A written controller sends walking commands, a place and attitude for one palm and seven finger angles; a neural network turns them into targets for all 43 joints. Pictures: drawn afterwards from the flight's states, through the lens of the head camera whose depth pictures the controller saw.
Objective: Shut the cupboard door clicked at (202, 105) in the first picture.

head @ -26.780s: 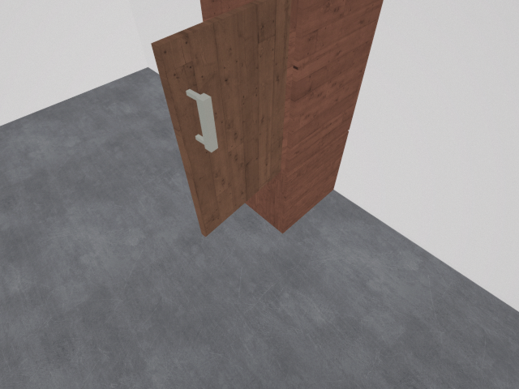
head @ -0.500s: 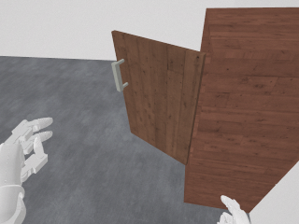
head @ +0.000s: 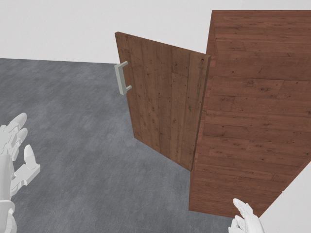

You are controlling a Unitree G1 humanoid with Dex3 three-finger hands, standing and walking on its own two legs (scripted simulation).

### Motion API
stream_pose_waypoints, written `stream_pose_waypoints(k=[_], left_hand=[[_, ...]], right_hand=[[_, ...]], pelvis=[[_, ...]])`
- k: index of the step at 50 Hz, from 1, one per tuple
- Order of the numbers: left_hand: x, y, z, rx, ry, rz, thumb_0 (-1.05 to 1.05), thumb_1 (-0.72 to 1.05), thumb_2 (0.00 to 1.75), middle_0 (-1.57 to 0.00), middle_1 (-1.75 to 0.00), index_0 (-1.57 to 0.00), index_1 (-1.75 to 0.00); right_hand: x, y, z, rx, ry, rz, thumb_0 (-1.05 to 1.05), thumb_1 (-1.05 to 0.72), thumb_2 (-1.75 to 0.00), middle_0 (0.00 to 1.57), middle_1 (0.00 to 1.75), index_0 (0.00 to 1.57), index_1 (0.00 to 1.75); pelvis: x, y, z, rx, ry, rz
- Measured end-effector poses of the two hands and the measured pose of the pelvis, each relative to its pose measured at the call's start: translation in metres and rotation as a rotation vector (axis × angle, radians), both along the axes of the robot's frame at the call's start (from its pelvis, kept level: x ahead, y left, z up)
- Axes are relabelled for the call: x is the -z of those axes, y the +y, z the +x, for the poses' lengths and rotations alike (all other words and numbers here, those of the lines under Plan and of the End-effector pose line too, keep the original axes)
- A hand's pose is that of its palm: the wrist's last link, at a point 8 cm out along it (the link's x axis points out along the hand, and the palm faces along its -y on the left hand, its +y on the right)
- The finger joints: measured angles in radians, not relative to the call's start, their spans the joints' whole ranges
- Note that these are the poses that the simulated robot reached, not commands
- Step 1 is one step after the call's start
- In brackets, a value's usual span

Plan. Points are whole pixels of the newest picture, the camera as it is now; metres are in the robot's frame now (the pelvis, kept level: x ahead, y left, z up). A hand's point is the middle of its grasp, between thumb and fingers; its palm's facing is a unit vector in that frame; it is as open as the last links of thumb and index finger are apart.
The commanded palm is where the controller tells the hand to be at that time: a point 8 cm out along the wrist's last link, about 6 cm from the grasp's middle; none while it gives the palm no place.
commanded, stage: step back with the hand held close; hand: left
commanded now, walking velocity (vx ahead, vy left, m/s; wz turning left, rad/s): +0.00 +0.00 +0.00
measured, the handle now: (124, 78) +0.66 +0.21 +0.08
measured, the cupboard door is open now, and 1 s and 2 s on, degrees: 62 62 62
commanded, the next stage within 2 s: stop stepping back and stand still in 1.30 s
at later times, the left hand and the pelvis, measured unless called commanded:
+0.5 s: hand (16, 171) +0.17 +0.30 +0.16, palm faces +0.39 -0.77 -0.51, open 7.4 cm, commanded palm +0.12 +0.33 +0.17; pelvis -0.03 +0.03 -0.01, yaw -1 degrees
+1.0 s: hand out of the picture +0.08 +0.28 +0.17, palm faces +0.50 -0.76 -0.43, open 7.4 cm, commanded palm +0.01 +0.33 +0.17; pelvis -0.12 +0.02 -0.03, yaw +2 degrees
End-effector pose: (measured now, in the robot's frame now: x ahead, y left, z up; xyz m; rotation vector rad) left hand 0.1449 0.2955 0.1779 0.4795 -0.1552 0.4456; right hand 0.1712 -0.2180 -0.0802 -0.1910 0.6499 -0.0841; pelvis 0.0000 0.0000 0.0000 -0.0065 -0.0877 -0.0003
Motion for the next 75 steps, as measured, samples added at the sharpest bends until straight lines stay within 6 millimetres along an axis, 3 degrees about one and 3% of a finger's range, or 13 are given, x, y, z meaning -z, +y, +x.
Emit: stream_pose_waypoints(k=[8,14,22,29,35,40,47,55,62,68,71,75], left_hand=[[-0.004,0.009,0.002,-0.017,0.004,0.045,0.01,0.89,0.90,-0.21,-0.30,-0.21,-0.31],[0.007,0.015,0.009,0.023,0.047,0.057,0.01,0.89,0.90,-0.21,-0.30,-0.21,-0.31],[-0.002,0.030,0.000,0.084,0.016,0.123,0.02,0.89,0.90,-0.21,-0.30,-0.21,-0.31],[-0.004,0.042,-0.029,0.073,-0.054,0.132,0.01,0.89,0.90,-0.21,-0.30,-0.21,-0.31],[0.010,0.046,-0.058,0.021,-0.080,0.118,0.01,0.89,0.90,-0.21,-0.30,-0.21,-0.31],[0.014,0.038,-0.080,-0.001,-0.118,0.119,0.01,0.89,0.90,-0.21,-0.30,-0.21,-0.31],[-0.002,0.023,-0.105,0.034,-0.211,0.146,0.01,0.89,0.90,-0.21,-0.30,-0.21,-0.31],[-0.001,0.035,-0.127,0.068,-0.176,0.188,0.01,0.89,0.90,-0.21,-0.30,-0.21,-0.31],[-0.003,0.047,-0.177,-0.012,-0.181,0.213,0.01,0.89,0.90,-0.21,-0.30,-0.21,-0.31],[0.011,0.020,-0.199,0.010,-0.155,0.080,0.01,0.89,0.90,-0.20,-0.30,-0.21,-0.31],[0.003,0.005,-0.202,0.089,-0.200,0.070,0.02,0.89,0.90,-0.21,-0.30,-0.21,-0.31],[-0.010,0.006,-0.205,0.168,-0.252,0.115,0.01,0.89,0.90,-0.21,-0.30,-0.21,-0.31]], right_hand=[[0.007,-0.004,-0.006,0.016,0.044,0.004,0.01,-0.90,-0.90,0.20,0.30,0.20,0.30],[0.012,-0.013,-0.018,0.076,0.105,-0.034,0.01,-0.90,-0.90,0.20,0.30,0.20,0.30],[0.002,-0.007,-0.038,0.138,0.107,-0.074,0.01,-0.90,-0.90,0.20,0.30,0.20,0.30],[-0.005,0.008,-0.059,0.126,0.049,-0.076,0.01,-0.90,-0.90,0.20,0.30,0.20,0.30],[0.005,0.013,-0.086,0.089,0.050,-0.073,0.01,-0.90,-0.90,0.20,0.30,0.20,0.30],[0.018,0.009,-0.109,0.057,0.081,-0.079,0.01,-0.90,-0.90,0.20,0.30,0.20,0.30],[0.022,-0.002,-0.139,0.043,0.122,-0.099,0.01,-0.90,-0.90,0.20,0.30,0.20,0.30],[0.015,-0.003,-0.172,0.087,0.113,-0.120,0.01,-0.90,-0.90,0.20,0.30,0.20,0.30],[0.020,0.008,-0.184,0.047,0.094,-0.089,0.01,-0.90,-0.90,0.20,0.30,0.20,0.30],[0.020,0.015,-0.195,-0.026,0.073,-0.059,0.01,-0.90,-0.90,0.20,0.30,0.20,0.30],[0.011,0.013,-0.208,0.010,0.057,-0.058,0.01,-0.90,-0.90,0.20,0.30,0.21,0.30],[-0.006,0.004,-0.227,0.086,-0.010,-0.073,0.01,-0.90,-0.90,0.20,0.30,0.21,0.30]], pelvis=[[0.001,0.003,-0.002,-0.003,0.044,-0.013],[0.004,0.014,-0.006,-0.001,0.093,-0.014],[0.010,0.029,-0.021,0.016,0.097,-0.001],[0.015,0.037,-0.047,0.027,0.080,-0.001],[0.023,0.034,-0.071,0.006,0.060,-0.010],[0.030,0.026,-0.089,-0.018,0.044,-0.014],[0.031,0.019,-0.111,-0.033,0.058,-0.002],[0.029,0.027,-0.143,-0.049,0.069,-0.040],[0.032,0.018,-0.164,-0.064,0.125,-0.065],[0.025,0.008,-0.207,-0.017,0.127,-0.063],[0.021,0.007,-0.215,0.012,0.107,-0.044],[0.022,0.011,-0.224,0.013,0.074,-0.049]])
